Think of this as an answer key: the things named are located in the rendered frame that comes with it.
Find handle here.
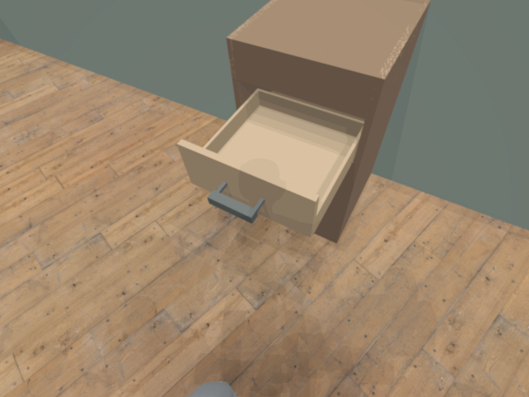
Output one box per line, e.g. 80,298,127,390
207,181,265,223

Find cabinet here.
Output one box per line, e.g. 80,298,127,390
226,0,431,244

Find drawer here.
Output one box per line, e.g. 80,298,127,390
177,88,365,237

